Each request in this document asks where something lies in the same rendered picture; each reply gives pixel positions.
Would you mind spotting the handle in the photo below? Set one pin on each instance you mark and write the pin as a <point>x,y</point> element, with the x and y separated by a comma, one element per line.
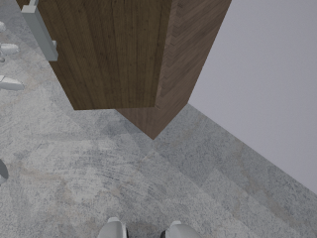
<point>39,30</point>

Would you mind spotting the robot left hand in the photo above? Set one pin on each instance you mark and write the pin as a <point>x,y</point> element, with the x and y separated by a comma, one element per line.
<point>9,83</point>

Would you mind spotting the left robot thigh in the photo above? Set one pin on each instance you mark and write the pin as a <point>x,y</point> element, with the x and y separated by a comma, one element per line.
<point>114,229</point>

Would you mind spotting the cupboard door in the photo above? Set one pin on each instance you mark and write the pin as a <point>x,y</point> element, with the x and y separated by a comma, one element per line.
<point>109,51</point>

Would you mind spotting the right robot shin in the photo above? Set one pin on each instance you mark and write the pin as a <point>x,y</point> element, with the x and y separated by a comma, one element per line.
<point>175,222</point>

